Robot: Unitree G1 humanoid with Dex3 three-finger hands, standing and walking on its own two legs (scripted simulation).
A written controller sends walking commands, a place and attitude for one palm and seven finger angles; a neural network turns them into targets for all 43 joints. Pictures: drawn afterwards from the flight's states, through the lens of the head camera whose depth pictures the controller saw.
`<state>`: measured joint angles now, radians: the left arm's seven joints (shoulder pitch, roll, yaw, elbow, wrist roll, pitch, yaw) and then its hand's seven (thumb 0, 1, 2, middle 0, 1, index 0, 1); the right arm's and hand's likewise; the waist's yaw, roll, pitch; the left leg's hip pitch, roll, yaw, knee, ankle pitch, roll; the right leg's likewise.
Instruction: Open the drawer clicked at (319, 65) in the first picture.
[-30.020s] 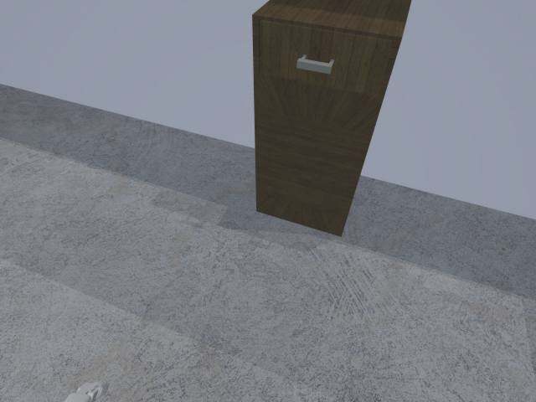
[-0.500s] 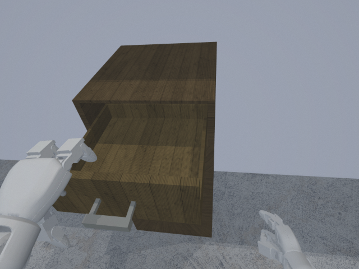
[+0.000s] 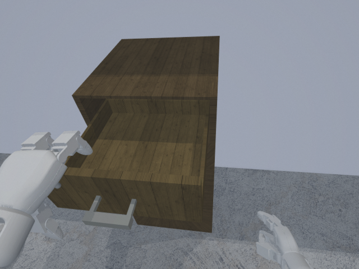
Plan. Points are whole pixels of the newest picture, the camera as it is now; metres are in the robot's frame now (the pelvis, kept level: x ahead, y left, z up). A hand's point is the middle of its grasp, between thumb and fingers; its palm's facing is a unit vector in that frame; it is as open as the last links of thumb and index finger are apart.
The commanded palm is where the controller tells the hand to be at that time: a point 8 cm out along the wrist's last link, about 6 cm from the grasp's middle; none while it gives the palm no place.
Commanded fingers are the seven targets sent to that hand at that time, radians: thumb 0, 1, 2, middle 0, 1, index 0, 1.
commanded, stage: draw the hand back to the body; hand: left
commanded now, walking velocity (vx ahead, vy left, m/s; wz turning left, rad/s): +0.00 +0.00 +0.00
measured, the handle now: (111, 211) +0.22 +0.19 +0.04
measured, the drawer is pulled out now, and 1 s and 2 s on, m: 0.27 0.27 0.27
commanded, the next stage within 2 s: step back with the hand held close in 1.30 s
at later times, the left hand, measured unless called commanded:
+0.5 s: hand (61, 173) +0.20 +0.22 +0.21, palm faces +0.38 -0.83 -0.42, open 13.5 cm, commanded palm +0.14 +0.26 +0.24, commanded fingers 0.00 -0.12 0.47 -0.27 -0.95 -0.27 -0.95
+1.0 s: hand (63, 164) +0.21 +0.22 +0.22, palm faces +0.41 -0.81 -0.42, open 9.5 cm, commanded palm +0.16 +0.27 +0.23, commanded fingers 0.00 0.76 0.84 -0.21 -0.39 -0.21 -0.39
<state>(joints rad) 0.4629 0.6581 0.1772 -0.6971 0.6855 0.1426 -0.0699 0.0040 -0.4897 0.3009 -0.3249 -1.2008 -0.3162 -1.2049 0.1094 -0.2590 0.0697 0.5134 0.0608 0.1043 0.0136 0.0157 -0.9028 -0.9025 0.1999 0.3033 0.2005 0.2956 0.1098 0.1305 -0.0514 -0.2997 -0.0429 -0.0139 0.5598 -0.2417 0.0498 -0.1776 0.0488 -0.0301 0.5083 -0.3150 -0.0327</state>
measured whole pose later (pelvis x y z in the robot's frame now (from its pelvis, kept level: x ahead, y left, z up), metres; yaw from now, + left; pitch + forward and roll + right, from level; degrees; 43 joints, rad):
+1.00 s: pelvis +0.03 -0.01 +0.00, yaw +1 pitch -2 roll +0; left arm 0.54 0.38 0.36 -0.62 -0.10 -0.11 0.10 0.01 0.42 0.70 -0.25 -0.61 -0.24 -0.61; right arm 0.18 -0.22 0.02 0.61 0.04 -0.06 -0.06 0.02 -0.90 -0.90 0.20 0.30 0.20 0.30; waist 0.05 0.07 -0.03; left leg -0.22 -0.05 -0.03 0.51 -0.27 0.04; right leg -0.08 0.04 -0.04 0.44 -0.33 -0.04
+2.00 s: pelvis -0.05 +0.01 +0.00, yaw +1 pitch +1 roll -2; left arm 0.55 0.49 0.53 -0.72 -0.07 -0.20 0.11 0.02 0.89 0.90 -0.22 -0.30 -0.21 -0.31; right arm 0.19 -0.20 0.01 0.54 0.03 -0.06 -0.05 0.01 -0.90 -0.90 0.20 0.30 0.20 0.30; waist 0.00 0.02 0.01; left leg -0.43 -0.05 -0.02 0.55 -0.14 0.07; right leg -0.33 0.04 -0.05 0.57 -0.33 -0.01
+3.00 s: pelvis -0.27 +0.00 +0.00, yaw +5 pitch +0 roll +1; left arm 0.51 0.37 0.44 -0.63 -0.05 -0.19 0.16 0.02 0.89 0.90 -0.22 -0.30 -0.21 -0.31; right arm 0.24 -0.26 -0.05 0.63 0.03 -0.08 -0.05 0.02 -0.90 -0.90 0.20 0.30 0.20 0.30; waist -0.02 -0.04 0.00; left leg -0.20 0.00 0.02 0.51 -0.31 0.00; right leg -0.27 -0.05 -0.07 0.58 -0.27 0.00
